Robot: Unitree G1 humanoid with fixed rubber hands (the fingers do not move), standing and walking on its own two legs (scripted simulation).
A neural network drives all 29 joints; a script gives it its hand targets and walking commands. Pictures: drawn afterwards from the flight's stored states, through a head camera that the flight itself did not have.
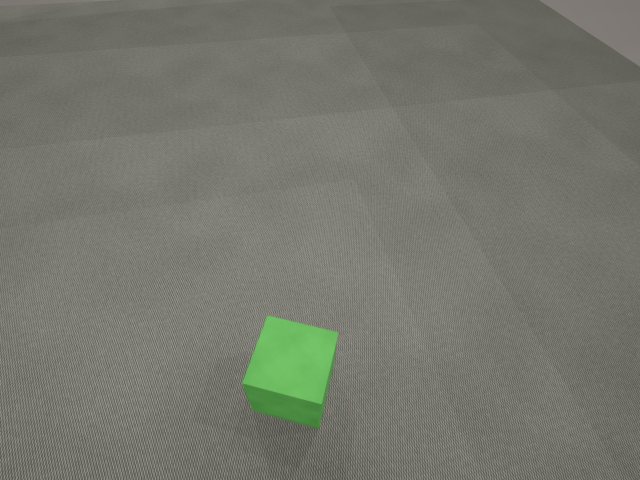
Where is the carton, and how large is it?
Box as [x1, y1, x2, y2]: [242, 316, 338, 428]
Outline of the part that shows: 267,316 242,383 251,407 254,411 318,428 333,366 338,332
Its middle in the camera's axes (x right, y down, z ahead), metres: -0.08 +0.39 +1.13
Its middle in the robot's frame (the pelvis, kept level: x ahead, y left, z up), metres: +0.47 +0.07 -0.65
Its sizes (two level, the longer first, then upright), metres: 0.210 0.200 0.250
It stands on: the floor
